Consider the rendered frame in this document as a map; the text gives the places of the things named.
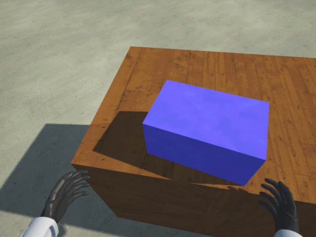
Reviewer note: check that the pedestal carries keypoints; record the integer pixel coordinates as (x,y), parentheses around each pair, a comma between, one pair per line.
(142,187)

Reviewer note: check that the robot left forearm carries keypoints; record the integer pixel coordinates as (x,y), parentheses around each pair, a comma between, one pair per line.
(41,227)

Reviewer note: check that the carton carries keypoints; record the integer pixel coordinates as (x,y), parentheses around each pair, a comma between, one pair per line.
(217,133)

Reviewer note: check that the right robot hand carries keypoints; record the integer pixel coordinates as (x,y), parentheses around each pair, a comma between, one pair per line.
(284,210)

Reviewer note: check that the left robot hand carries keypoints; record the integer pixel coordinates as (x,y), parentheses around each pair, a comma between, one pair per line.
(63,194)

